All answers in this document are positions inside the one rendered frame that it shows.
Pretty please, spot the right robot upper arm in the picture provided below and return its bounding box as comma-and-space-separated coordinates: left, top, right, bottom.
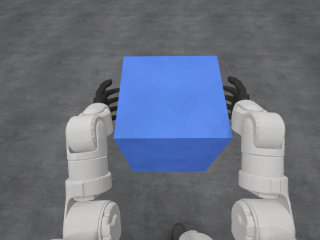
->
231, 198, 296, 240

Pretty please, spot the robot right shin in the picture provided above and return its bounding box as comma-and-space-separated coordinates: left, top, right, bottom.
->
179, 230, 197, 240

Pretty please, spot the left robot hand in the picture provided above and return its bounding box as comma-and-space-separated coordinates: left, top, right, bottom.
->
93, 79, 120, 121

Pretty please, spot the right robot foot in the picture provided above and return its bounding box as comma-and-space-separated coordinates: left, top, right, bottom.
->
172, 223, 186, 240

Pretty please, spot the right robot hand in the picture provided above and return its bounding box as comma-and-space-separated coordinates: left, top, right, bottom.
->
223, 76, 249, 120

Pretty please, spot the robot right forearm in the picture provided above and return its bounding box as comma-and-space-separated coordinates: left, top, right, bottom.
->
231, 100, 296, 235

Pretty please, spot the carton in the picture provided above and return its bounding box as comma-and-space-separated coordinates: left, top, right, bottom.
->
113, 56, 233, 172

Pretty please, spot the robot left forearm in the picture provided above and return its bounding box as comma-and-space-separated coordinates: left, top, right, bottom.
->
62, 103, 114, 238

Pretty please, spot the left robot upper arm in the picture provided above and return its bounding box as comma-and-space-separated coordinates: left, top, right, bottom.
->
50, 200, 122, 240

